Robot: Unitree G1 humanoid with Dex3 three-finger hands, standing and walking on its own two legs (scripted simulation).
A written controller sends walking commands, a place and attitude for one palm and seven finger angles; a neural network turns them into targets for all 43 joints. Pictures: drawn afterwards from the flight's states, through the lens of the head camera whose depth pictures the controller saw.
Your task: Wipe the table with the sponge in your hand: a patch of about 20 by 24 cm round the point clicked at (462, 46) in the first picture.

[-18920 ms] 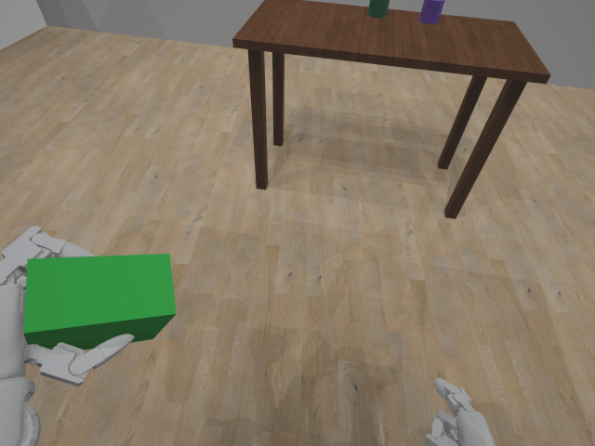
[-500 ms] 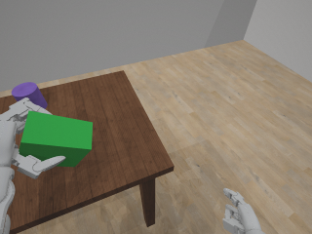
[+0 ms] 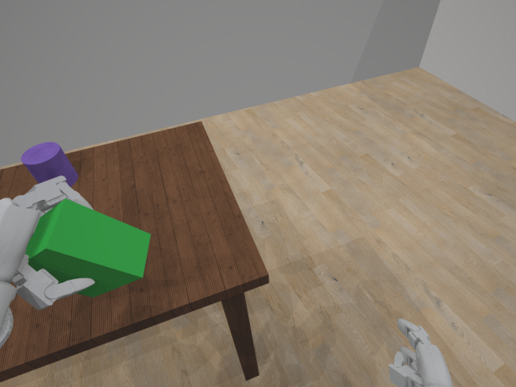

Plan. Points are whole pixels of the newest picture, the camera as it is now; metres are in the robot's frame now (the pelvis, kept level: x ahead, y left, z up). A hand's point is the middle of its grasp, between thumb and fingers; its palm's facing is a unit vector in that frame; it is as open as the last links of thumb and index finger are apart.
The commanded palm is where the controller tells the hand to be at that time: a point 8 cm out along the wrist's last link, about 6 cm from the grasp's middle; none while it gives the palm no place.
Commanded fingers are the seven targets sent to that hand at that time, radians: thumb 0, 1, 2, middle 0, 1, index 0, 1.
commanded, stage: turn the palm down, sponge in hand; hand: left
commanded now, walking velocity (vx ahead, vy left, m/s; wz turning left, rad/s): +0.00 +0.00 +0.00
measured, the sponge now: (95, 258) +0.23 +0.25 +0.13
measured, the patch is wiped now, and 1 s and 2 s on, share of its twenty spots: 0.00 0.00 0.00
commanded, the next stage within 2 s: move the sponge above the wiping area in 1.48 s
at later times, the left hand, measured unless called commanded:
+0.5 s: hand (28, 230) +0.24 +0.32 +0.18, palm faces +0.29 -0.29 -0.91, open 10.4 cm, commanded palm +0.20 +0.32 +0.22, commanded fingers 0.00 0.10 1.30 -1.20 -1.60 -1.20 -1.60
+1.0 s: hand (20, 236) +0.23 +0.33 +0.17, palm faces +0.14 -0.10 -0.98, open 10.4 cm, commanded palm +0.19 +0.32 +0.24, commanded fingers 0.00 0.10 1.30 -1.20 -1.60 -1.20 -1.60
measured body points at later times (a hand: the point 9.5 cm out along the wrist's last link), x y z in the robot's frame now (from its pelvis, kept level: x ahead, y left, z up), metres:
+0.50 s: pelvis +0.02 +0.03 +0.01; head +0.01 +0.00 +0.45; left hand +0.22 +0.33 +0.23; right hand +0.25 -0.18 -0.07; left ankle +0.03 +0.13 -0.73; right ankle +0.00 -0.08 -0.73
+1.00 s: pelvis +0.00 +0.04 +0.01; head +0.00 +0.00 +0.46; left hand +0.22 +0.33 +0.22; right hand +0.27 -0.14 -0.06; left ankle +0.03 +0.13 -0.73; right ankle +0.00 -0.08 -0.73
